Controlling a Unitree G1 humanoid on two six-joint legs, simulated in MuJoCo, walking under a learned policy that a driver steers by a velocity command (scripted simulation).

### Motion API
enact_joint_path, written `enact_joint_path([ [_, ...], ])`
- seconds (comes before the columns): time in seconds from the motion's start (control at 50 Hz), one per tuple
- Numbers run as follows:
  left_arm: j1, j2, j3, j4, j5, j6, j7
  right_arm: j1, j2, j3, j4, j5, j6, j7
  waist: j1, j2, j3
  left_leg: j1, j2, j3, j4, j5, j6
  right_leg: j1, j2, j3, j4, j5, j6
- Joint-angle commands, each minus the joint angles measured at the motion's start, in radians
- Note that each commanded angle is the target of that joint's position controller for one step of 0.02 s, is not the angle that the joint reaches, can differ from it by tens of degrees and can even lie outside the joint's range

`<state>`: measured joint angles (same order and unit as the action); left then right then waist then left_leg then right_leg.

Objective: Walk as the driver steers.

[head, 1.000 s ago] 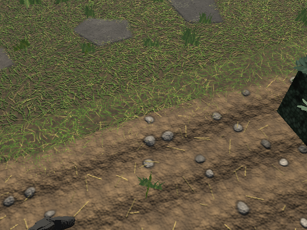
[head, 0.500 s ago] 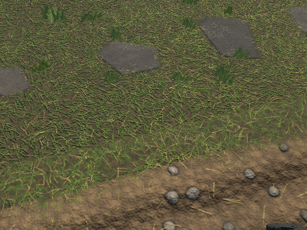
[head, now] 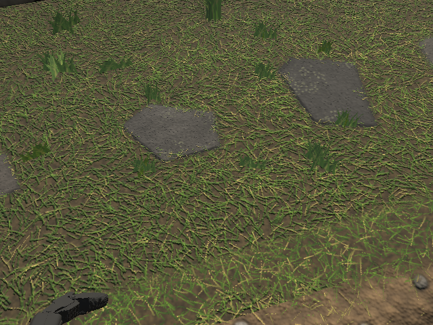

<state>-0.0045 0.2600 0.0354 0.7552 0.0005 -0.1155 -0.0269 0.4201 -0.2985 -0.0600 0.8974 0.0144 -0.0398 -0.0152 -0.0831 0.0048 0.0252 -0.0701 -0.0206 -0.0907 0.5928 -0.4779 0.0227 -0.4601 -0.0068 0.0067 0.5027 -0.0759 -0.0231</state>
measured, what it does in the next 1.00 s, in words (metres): walks ahead, turning left: left foot, then right foot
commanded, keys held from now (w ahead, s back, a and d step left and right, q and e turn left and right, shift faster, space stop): w+q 0.48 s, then q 0.10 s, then no key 0.28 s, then w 0.14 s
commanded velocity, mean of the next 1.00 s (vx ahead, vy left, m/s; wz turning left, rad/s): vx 0.36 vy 0.00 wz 0.43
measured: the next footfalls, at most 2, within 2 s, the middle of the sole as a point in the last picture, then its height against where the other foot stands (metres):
left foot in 0.48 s outside the picture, level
right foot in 1.00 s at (198, 290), level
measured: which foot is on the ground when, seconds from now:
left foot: up 0.00-0.46, down 0.48-1.00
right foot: down 0.00-0.48, up 0.50-0.98, down 1.00-1.00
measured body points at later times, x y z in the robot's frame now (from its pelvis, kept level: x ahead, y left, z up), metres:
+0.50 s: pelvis +0.25 +0.05 -0.01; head +0.28 +0.08 +0.44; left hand +0.18 +0.35 -0.14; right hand +0.53 -0.12 -0.08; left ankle +0.34 +0.17 -0.73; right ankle +0.12 -0.12 -0.71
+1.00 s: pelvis +0.43 +0.11 +0.01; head +0.44 +0.12 +0.46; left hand +0.45 +0.42 -0.10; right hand +0.66 -0.08 -0.10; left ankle +0.34 +0.17 -0.73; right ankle +0.53 +0.03 -0.73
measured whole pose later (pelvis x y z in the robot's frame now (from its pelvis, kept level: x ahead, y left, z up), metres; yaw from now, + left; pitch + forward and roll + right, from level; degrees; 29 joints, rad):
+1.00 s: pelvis +0.43 +0.11 +0.01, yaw +26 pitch +2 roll +1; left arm 0.13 0.27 0.04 0.82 0.00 -0.05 -0.01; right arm 0.22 -0.27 -0.05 0.77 0.00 -0.02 0.00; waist -0.01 -0.03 -0.01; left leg -0.16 -0.10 -0.06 0.46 -0.33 0.07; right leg -0.37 -0.03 0.01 0.52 -0.17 0.00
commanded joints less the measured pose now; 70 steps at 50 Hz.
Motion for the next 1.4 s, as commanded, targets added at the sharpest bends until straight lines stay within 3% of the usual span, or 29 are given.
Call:
enact_joint_path([
  [0.02,0.370,0.214,0.071,0.028,0.001,0.009,0.012,0.051,-0.081,-0.003,-0.105,0.023,-0.037,0.000,0.175,-0.244,-0.342,-0.660,0.014,-0.059,0.654,-0.116,0.009,0.823,-0.406,0.689,-0.188,-0.343,-0.223],
  [0.04,0.311,0.155,0.054,0.020,-0.003,0.009,0.015,-0.037,-0.141,-0.023,-0.125,0.035,-0.036,0.000,0.178,-0.172,-0.202,-0.703,0.055,-0.051,0.676,-0.026,0.014,0.700,-0.373,0.527,-0.208,-0.337,-0.178],
  [0.08,0.211,0.106,0.040,0.022,0.003,0.011,0.015,-0.100,-0.121,-0.029,-0.138,0.018,-0.027,-0.003,0.132,-0.102,-0.076,-0.646,0.122,-0.024,0.615,0.111,0.003,0.479,-0.299,0.325,-0.262,-0.159,-0.148],
  [0.12,0.173,0.095,0.040,0.031,0.012,0.004,0.016,-0.085,-0.080,-0.030,-0.145,0.019,-0.006,0.005,0.092,-0.131,-0.040,-0.567,0.158,-0.018,0.574,0.166,-0.004,0.365,-0.266,0.206,-0.321,-0.076,-0.145],
  [0.18,0.170,0.128,0.053,0.053,0.009,-0.008,0.021,-0.128,-0.047,-0.025,-0.181,0.013,0.017,0.008,0.080,-0.088,-0.001,-0.597,0.173,-0.011,0.501,0.230,-0.022,0.324,-0.275,0.096,-0.374,0.027,-0.170],
  [0.3,0.205,0.179,0.069,0.077,0.004,0.008,0.034,-0.286,-0.026,-0.011,-0.240,0.009,0.008,0.042,0.128,-0.051,0.036,-0.580,0.154,0.059,0.190,0.483,-0.018,0.372,-0.247,-0.105,-0.386,0.118,-0.146],
  [0.4,0.267,0.223,0.085,0.104,-0.022,0.040,0.035,-0.395,-0.043,-0.013,-0.305,0.008,0.014,0.066,0.148,-0.052,0.067,-0.583,0.122,0.119,0.062,0.399,0.030,0.521,-0.294,-0.167,-0.318,0.213,-0.112],
  [0.44,0.255,0.251,0.095,0.100,-0.032,0.054,0.039,-0.352,-0.075,-0.030,-0.312,0.004,0.020,0.069,0.104,-0.081,0.020,-0.481,0.064,0.172,0.050,0.298,0.069,0.556,-0.295,-0.200,-0.188,0.509,-0.090],
  [0.48,0.236,0.244,0.091,0.091,-0.038,0.068,0.042,-0.096,-0.156,-0.081,-0.246,0.008,0.027,0.058,-0.041,-0.058,-0.121,-0.120,-0.033,0.213,-0.025,0.329,0.131,0.459,-0.240,-0.253,0.173,0.654,-0.044],
  [0.5,0.261,0.188,0.069,0.068,-0.003,0.063,0.044,0.040,-0.255,-0.116,-0.217,0.011,0.038,0.034,-0.079,0.094,-0.203,0.164,0.098,-0.016,-0.051,0.417,0.191,0.203,-0.182,-0.259,0.506,0.297,0.015],
  [0.52,0.336,0.063,0.030,0.012,0.027,0.038,0.033,-0.043,-0.343,-0.116,-0.252,-0.001,0.025,0.034,0.060,0.314,-0.301,0.399,0.333,-0.588,-0.183,0.367,0.379,-0.189,0.037,-0.117,0.818,-0.552,0.077],
  [0.54,0.234,0.162,0.045,0.013,-0.011,0.011,0.024,-0.043,-0.250,-0.087,-0.287,-0.005,0.007,0.047,-0.019,0.149,-0.364,0.398,0.370,-0.649,-0.261,0.447,0.375,-0.253,0.013,0.068,0.900,-0.561,0.064],
  [0.56,0.173,0.185,0.052,-0.012,-0.039,0.001,0.023,-0.084,-0.207,-0.072,-0.284,-0.012,-0.008,0.052,-0.008,0.101,-0.243,0.304,0.344,-0.487,-0.247,0.615,0.339,-0.303,-0.021,0.060,0.883,-0.476,0.046],
  [0.58,0.174,0.173,0.049,-0.002,-0.023,-0.002,0.032,-0.131,-0.181,-0.066,-0.284,-0.003,-0.015,0.051,0.032,0.020,-0.168,0.174,0.291,-0.360,-0.229,0.732,0.300,-0.272,-0.064,0.059,0.810,-0.400,0.042],
  [0.6,0.188,0.180,0.055,0.014,-0.002,0.005,0.041,-0.188,-0.148,-0.058,-0.290,0.000,-0.012,0.044,0.066,0.006,-0.127,0.057,0.258,-0.261,-0.233,0.802,0.268,-0.217,-0.100,0.056,0.735,-0.348,0.046],
  [0.64,0.226,0.176,0.059,0.026,0.000,0.037,0.043,-0.237,-0.126,-0.047,-0.308,-0.023,-0.010,0.035,0.110,0.034,-0.126,-0.085,0.231,-0.188,-0.266,0.930,0.256,-0.097,-0.109,0.052,0.685,-0.298,0.057],
  [0.72,0.216,0.125,0.046,0.022,0.011,0.065,0.051,-0.218,-0.141,-0.046,-0.276,-0.019,-0.012,0.014,0.115,0.048,-0.137,-0.119,0.196,-0.083,-0.278,1.045,0.245,-0.085,-0.082,0.034,0.514,-0.165,0.092],
  [0.86,0.086,0.115,0.035,-0.004,0.002,0.064,0.029,-0.205,-0.122,-0.029,-0.214,-0.025,0.015,-0.002,0.053,0.086,-0.112,-0.070,0.182,-0.065,-0.261,0.872,0.189,-0.004,-0.055,0.036,0.172,0.034,0.089],
  [0.94,0.051,0.131,0.038,-0.021,-0.001,0.058,0.016,-0.188,-0.134,-0.028,-0.175,-0.014,0.018,0.010,0.046,0.098,-0.058,-0.051,0.228,-0.175,-0.256,0.512,0.200,0.009,-0.042,0.021,0.068,-0.116,0.037],
  [0.98,0.111,0.140,0.043,0.001,0.001,0.042,0.015,-0.182,-0.123,-0.022,-0.165,-0.007,0.017,0.007,0.080,0.083,-0.048,-0.068,0.198,-0.201,-0.214,0.377,0.174,0.119,-0.028,0.006,-0.044,-0.067,-0.003],
  [1.0,0.167,0.162,0.050,0.018,0.005,0.033,0.019,-0.181,-0.098,-0.013,-0.167,-0.017,0.010,0.005,0.096,0.060,-0.077,-0.108,0.158,-0.176,-0.146,0.358,0.151,0.222,-0.068,0.055,-0.038,-0.003,-0.033],
  [1.02,0.199,0.230,0.066,0.026,0.007,0.028,0.022,-0.136,-0.057,-0.002,-0.181,-0.024,-0.005,0.009,0.065,-0.073,-0.133,-0.251,0.053,-0.083,-0.018,0.287,0.109,0.400,-0.164,0.183,-0.040,0.036,-0.110],
  [1.04,0.308,0.238,0.081,0.063,-0.007,0.034,0.021,-0.177,-0.052,0.002,-0.198,-0.020,-0.016,0.005,0.119,-0.212,-0.153,-0.438,-0.049,0.051,0.164,0.104,0.046,0.525,-0.259,0.395,-0.140,-0.127,-0.220],
  [1.06,0.400,0.208,0.073,0.080,-0.014,0.032,0.018,-0.254,-0.102,-0.007,-0.223,-0.008,-0.024,0.006,0.185,-0.240,-0.122,-0.623,-0.049,0.045,0.363,-0.132,0.017,0.596,-0.361,0.594,-0.231,-0.257,-0.291],
  [1.08,0.394,0.186,0.063,0.079,-0.009,0.026,0.019,-0.272,-0.121,-0.018,-0.230,0.008,-0.027,0.010,0.179,-0.166,-0.086,-0.704,-0.005,-0.002,0.489,-0.139,0.017,0.585,-0.370,0.609,-0.247,-0.353,-0.285],
  [1.16,0.277,0.140,0.045,0.046,-0.004,0.029,0.028,-0.299,-0.078,-0.018,-0.230,-0.001,-0.030,0.026,0.127,-0.123,-0.003,-0.660,0.095,0.028,0.396,0.105,0.006,0.400,-0.258,0.369,-0.329,-0.315,-0.193],
  [1.24,0.270,0.187,0.059,0.047,-0.013,0.033,0.032,-0.340,-0.016,0.004,-0.231,-0.009,-0.035,0.030,0.133,-0.125,-0.022,-0.476,0.078,0.096,0.145,0.268,-0.027,0.288,-0.186,0.172,-0.351,-0.108,-0.169],
  [1.34,0.332,0.213,0.068,0.078,-0.027,0.041,0.024,-0.399,-0.047,0.002,-0.245,0.006,-0.038,0.036,0.157,-0.122,-0.006,-0.393,0.065,0.103,-0.018,0.365,-0.026,0.300,-0.224,0.155,-0.326,-0.101,-0.163],
  [1.4,0.319,0.209,0.066,0.086,-0.032,0.051,0.025,-0.330,-0.071,-0.011,-0.223,0.004,-0.040,0.038,0.099,-0.108,-0.009,-0.254,0.051,0.121,-0.085,0.364,0.010,0.277,-0.229,0.146,-0.255,-0.112,-0.128],
])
